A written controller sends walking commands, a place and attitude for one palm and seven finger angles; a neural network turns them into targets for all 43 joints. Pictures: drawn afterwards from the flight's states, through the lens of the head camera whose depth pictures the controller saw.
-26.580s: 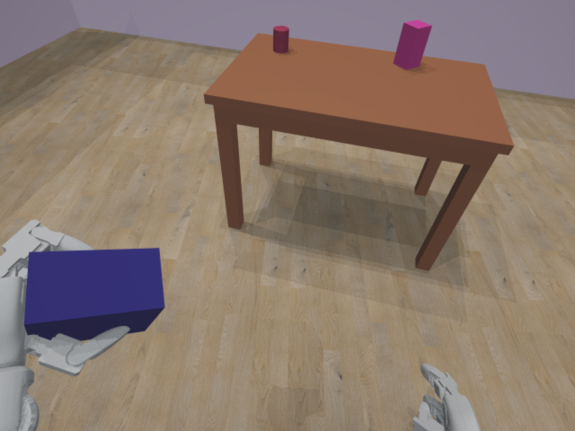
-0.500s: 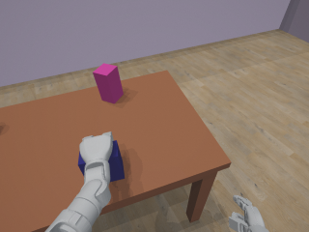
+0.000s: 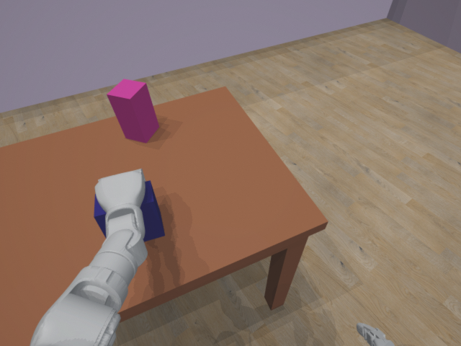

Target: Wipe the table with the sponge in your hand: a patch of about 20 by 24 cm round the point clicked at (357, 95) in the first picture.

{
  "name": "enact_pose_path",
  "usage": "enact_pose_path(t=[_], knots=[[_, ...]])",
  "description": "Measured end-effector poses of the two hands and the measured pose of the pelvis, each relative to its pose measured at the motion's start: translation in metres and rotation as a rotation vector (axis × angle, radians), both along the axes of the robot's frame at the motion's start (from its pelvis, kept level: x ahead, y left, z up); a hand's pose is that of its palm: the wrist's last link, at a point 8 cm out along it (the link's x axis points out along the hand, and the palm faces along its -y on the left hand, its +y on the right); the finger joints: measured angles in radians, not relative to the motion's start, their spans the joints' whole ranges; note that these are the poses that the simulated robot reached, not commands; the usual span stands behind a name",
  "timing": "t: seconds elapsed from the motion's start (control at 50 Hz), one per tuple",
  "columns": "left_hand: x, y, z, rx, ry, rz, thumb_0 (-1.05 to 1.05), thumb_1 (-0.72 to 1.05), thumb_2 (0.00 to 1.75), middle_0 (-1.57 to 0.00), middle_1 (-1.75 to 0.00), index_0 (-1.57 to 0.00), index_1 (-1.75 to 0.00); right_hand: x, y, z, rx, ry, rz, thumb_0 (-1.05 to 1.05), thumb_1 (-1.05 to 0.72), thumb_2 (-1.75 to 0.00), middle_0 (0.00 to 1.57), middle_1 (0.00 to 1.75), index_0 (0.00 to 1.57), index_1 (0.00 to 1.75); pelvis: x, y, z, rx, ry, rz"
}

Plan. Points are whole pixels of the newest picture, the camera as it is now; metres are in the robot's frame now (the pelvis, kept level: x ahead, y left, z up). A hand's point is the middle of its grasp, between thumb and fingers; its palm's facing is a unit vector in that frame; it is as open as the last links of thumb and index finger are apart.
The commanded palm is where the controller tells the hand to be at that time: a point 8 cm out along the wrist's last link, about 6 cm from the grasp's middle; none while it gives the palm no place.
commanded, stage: wipe forward along the third lane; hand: left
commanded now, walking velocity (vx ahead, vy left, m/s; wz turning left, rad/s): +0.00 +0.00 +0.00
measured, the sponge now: (133, 221) +0.37 +0.23 -0.04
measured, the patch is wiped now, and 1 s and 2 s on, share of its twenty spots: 0.65 0.80 0.80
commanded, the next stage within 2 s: wipe back along the third lane in 0.90 s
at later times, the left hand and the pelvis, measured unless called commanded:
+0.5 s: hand (120, 185) +0.43 +0.27 +0.01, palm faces -0.10 +0.02 -1.00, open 10.6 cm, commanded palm +0.41 +0.26 +0.03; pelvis +0.01 +0.02 +0.00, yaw +0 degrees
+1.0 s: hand (118, 168) +0.48 +0.29 +0.01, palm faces -0.12 +0.02 -0.99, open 10.6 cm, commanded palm +0.46 +0.28 +0.04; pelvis +0.01 +0.03 -0.01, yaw -1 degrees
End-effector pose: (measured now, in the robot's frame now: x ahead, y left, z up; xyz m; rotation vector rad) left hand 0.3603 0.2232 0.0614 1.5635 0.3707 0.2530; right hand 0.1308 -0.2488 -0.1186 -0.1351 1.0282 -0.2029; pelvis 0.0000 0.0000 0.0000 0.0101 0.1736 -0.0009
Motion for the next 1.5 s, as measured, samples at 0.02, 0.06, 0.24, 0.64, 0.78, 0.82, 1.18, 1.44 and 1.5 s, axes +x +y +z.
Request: enact_pose_path(t=[0.02, 0.06, 0.24, 0.64, 0.78, 0.82, 1.18, 1.44, 1.5], knots=[[0.002, 0.001, 0.000, 0.002, 0.000, -0.001, 0.01, -0.54, 1.03, -0.67, -1.31, -0.69, -1.31, -0.002, 0.000, 0.000, -0.002, 0.003, -0.003, 0.01, -0.91, -0.89, 0.20, 0.30, 0.20, 0.30, 0.000, 0.001, 0.000, -0.001, 0.003, 0.000], [0.006, 0.004, 0.001, 0.006, -0.001, 0.000, 0.01, -0.54, 1.03, -0.67, -1.31, -0.69, -1.30, -0.006, 0.000, 0.000, -0.006, 0.009, -0.008, 0.01, -0.91, -0.89, 0.20, 0.30, 0.20, 0.30, -0.001, 0.002, -0.001, -0.002, 0.009, -0.001], [0.028, 0.020, 0.002, 0.014, 0.011, 0.012, 0.01, -0.54, 1.03, -0.67, -1.31, -0.69, -1.31, -0.018, 0.002, -0.001, -0.022, 0.038, -0.028, 0.01, -0.91, -0.89, 0.20, 0.30, 0.20, 0.30, 0.000, 0.009, -0.002, -0.010, 0.041, -0.003], [0.068, 0.041, 0.000, 0.017, 0.028, 0.013, 0.01, -0.54, 1.03, -0.67, -1.31, -0.70, -1.30, -0.031, 0.022, -0.007, -0.018, 0.121, -0.041, 0.01, -0.91, -0.89, 0.20, 0.30, 0.20, 0.30, 0.011, 0.029, -0.005, -0.027, 0.100, -0.003], [0.082, 0.047, 0.001, 0.023, 0.031, 0.021, 0.01, -0.54, 1.03, -0.68, -1.31, -0.70, -1.30, -0.037, 0.025, -0.008, -0.024, 0.140, -0.049, 0.01, -0.91, -0.89, 0.20, 0.30, 0.20, 0.30, 0.012, 0.032, -0.007, -0.031, 0.119, -0.002], [0.086, 0.048, 0.001, 0.029, 0.034, 0.021, 0.01, -0.54, 1.03, -0.68, -1.31, -0.70, -1.30, -0.040, 0.024, -0.008, -0.027, 0.147, -0.053, 0.01, -0.91, -0.89, 0.20, 0.30, 0.20, 0.30, 0.012, 0.032, -0.008, -0.033, 0.125, -0.002], [0.105, 0.058, -0.001, 0.024, 0.017, 0.019, 0.02, -0.54, 1.03, -0.67, -1.31, -0.69, -1.31, -0.080, 0.015, -0.008, -0.035, 0.261, -0.116, 0.01, -0.91, -0.89, 0.20, 0.30, 0.20, 0.30, 0.022, 0.033, -0.009, -0.040, 0.157, -0.020], [0.083, 0.051, 0.001, 0.012, -0.002, 0.007, 0.02, -0.53, 1.03, -0.65, -1.32, -0.67, -1.32, -0.010, 0.033, -0.002, 0.014, 0.154, -0.047, 0.01, -0.91, -0.89, 0.20, 0.30, 0.20, 0.30, 0.039, 0.039, 0.000, -0.039, 0.105, -0.011], [0.075, 0.048, 0.001, 0.007, -0.011, 0.003, 0.02, -0.52, 1.03, -0.65, -1.32, -0.67, -1.32, 0.016, 0.039, 0.002, 0.023, 0.102, -0.016, 0.01, -0.91, -0.89, 0.20, 0.30, 0.20, 0.30, 0.042, 0.040, 0.001, -0.038, 0.092, -0.007]])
